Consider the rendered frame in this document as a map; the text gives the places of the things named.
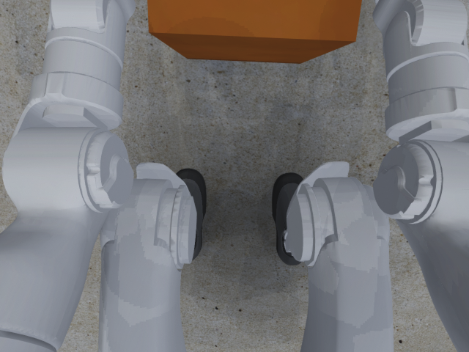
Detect robot left forearm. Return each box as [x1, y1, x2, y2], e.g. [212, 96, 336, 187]
[2, 0, 136, 189]

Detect carton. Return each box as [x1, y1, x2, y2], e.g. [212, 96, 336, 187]
[147, 0, 362, 64]

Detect robot right forearm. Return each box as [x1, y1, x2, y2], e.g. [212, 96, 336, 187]
[372, 0, 469, 144]

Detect robot right upper arm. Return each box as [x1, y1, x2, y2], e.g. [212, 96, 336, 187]
[373, 139, 469, 352]

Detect left robot foot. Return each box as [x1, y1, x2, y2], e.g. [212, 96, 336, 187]
[176, 169, 207, 260]

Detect robot left upper arm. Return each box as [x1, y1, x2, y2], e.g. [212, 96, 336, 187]
[0, 127, 134, 352]

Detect robot left shin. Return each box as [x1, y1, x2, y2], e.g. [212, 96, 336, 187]
[100, 162, 191, 249]

